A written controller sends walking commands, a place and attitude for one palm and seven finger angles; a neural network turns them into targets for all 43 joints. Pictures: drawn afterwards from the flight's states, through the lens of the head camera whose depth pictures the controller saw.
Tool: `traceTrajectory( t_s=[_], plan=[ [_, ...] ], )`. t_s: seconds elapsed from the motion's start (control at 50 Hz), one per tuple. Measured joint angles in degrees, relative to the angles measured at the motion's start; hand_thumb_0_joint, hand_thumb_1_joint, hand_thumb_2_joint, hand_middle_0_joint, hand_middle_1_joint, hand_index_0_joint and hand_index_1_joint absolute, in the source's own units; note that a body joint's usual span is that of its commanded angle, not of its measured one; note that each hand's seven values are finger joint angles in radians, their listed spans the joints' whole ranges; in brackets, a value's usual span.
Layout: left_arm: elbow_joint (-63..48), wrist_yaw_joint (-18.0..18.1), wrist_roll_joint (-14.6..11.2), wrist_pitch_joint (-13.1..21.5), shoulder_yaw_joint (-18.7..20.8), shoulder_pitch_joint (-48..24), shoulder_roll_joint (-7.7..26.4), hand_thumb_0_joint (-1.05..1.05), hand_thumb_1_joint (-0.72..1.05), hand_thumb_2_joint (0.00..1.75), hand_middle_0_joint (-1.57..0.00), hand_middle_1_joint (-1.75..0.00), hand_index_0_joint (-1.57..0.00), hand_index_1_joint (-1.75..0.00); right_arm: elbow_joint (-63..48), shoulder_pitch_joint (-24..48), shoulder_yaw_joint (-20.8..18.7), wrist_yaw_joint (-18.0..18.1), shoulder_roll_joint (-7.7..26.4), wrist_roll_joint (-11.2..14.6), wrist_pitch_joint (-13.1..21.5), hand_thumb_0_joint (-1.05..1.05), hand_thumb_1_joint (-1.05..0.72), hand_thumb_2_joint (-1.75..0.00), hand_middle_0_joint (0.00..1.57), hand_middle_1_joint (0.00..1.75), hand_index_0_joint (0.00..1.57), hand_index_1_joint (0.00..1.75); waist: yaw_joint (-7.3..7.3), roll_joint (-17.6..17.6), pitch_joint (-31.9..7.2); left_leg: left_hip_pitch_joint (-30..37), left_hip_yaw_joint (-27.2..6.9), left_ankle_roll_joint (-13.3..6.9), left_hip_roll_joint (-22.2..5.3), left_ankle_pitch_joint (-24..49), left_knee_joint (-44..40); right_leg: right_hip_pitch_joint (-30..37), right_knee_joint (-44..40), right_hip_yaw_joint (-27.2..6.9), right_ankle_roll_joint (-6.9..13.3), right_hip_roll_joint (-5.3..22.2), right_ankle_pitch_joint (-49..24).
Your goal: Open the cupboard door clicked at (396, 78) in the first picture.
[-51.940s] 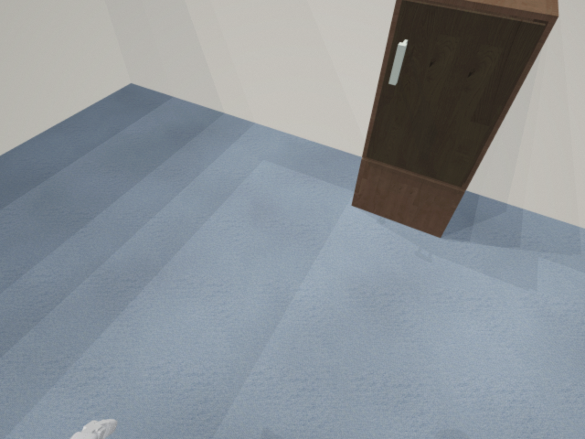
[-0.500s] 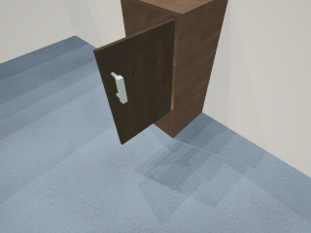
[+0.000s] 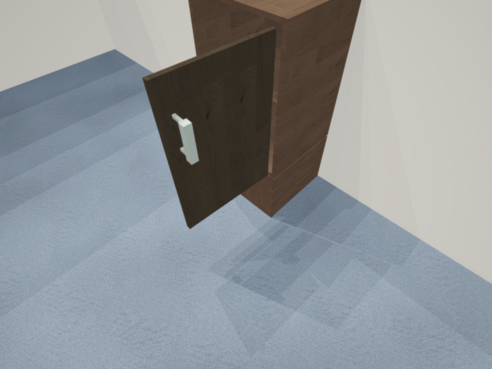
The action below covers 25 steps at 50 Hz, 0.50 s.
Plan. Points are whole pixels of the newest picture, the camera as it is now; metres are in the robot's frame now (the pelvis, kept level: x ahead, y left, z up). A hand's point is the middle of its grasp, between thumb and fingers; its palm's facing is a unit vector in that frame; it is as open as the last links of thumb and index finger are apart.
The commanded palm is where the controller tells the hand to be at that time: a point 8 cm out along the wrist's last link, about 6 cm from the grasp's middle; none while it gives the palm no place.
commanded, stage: look to check the result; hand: left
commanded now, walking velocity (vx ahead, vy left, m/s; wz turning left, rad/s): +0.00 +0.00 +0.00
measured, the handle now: (184, 138) +0.64 +0.19 -0.03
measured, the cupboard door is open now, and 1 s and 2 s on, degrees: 86 86 86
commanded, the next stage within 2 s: stand and wait in 0.18 s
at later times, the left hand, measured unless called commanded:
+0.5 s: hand out of the picture +0.06 +0.23 -0.17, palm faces -0.01 -0.96 -0.29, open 7.3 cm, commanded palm none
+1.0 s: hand out of the picture +0.07 +0.25 -0.16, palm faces -0.02 -0.95 -0.31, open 7.3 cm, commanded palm none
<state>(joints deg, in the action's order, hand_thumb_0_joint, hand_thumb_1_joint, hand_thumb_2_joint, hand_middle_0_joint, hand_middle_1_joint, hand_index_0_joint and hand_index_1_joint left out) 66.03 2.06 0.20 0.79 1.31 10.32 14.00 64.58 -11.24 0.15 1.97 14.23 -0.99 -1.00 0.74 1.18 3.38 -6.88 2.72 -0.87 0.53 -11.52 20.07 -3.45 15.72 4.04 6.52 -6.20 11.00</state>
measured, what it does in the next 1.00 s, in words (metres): stands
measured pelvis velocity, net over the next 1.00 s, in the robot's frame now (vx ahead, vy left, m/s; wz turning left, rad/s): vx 0.02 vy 0.03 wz -0.01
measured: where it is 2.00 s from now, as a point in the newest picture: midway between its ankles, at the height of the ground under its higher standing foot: outside the picture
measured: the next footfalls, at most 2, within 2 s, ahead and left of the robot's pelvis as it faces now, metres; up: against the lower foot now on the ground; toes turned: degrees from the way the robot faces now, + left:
none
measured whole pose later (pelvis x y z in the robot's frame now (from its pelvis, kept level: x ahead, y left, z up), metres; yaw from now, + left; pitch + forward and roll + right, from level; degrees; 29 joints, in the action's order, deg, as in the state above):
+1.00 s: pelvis +0.02 +0.03 +0.00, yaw +0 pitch -1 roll +1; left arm 65.7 1.4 0.3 1.3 0.4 8.3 15.4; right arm 65.2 -8.0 0.6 1.5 15.8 -1.0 0.0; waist 0.7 0.3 2.9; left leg -4.8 3.7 -2.8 2.7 -11.0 16.4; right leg -3.2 15.8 2.9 4.9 -4.2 12.0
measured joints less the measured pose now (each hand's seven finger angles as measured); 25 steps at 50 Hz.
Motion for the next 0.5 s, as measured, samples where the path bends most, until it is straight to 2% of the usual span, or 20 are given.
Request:
traceTrajectory(
  t_s=[0.5],
  plan=[
    [-0.5, -0.41, -0.01, 0.35, -0.6, -1.42, -0.06, 0.0, 0.91, 0.9, -0.2, -0.3, -0.21, -0.3, 0.7, 0.41, 0.26, -0.16, 0.49, -0.08, 0.51, 0.01, -0.9, -0.9, 0.2, 0.3, 0.2, 0.3, 0.41, -0.69, -0.31, 0.92, 0.91, -1.2, 1.1, 0.19, -1.7, -0.11, 0.22, -0.94, -0.91, 1.07, 0.45]
  ],
)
